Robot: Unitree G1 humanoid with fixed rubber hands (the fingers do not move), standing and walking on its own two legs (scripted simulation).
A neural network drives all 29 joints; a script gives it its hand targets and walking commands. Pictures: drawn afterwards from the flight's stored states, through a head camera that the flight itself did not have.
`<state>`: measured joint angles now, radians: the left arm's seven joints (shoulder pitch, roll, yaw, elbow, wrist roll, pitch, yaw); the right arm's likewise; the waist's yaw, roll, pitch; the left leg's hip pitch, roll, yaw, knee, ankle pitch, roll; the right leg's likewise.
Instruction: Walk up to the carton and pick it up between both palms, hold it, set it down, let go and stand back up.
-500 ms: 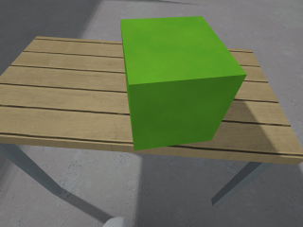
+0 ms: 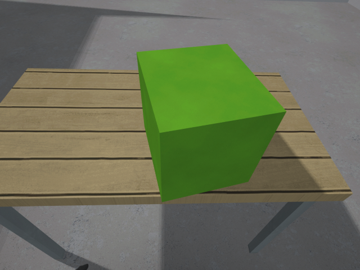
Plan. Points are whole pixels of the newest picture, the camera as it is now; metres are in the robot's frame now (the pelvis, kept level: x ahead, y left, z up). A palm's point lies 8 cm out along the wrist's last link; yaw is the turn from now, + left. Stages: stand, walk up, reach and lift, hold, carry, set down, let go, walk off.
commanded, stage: walk up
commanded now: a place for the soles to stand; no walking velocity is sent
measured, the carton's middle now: (195, 120) +0.46 -0.02 +0.08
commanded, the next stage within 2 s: reach and lift in 1.80 s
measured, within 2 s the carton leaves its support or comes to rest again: neither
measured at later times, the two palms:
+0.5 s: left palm out of the picture +0.05 +0.24 -0.13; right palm out of the picture +0.05 -0.24 -0.12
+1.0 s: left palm out of the picture +0.07 +0.20 -0.13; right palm out of the picture +0.06 -0.32 -0.12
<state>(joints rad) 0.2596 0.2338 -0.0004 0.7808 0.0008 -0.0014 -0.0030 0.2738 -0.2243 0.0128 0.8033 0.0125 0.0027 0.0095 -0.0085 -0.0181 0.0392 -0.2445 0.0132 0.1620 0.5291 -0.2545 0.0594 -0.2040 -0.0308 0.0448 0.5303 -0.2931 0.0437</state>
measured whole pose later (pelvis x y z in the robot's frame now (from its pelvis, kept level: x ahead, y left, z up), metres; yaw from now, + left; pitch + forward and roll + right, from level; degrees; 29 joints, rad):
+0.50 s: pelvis +0.01 +0.00 +0.00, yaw +0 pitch -2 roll +1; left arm 0.28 0.23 -0.01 0.93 0.00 0.00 0.01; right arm 0.31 -0.21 -0.01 0.86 0.00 0.00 -0.01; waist -0.01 -0.01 0.05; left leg -0.20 0.00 0.16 0.46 -0.23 0.06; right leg -0.17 -0.05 0.04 0.49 -0.29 0.04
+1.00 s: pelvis +0.01 -0.06 +0.00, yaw +1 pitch -2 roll +1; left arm 0.25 0.25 0.01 0.88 0.00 0.04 -0.02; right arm 0.32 -0.24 -0.04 0.81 -0.01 0.02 -0.03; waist 0.00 -0.01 0.06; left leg -0.23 0.08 0.11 0.55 -0.27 -0.03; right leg -0.20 0.03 0.00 0.57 -0.34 -0.04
